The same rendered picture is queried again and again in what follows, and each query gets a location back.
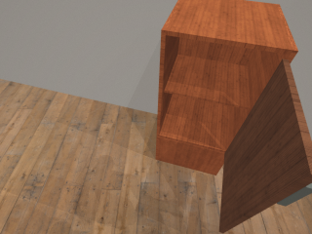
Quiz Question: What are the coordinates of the cupboard door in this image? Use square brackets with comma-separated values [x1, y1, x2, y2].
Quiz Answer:
[218, 58, 312, 233]

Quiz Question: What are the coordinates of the handle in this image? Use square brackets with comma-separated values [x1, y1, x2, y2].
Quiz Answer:
[277, 183, 312, 207]

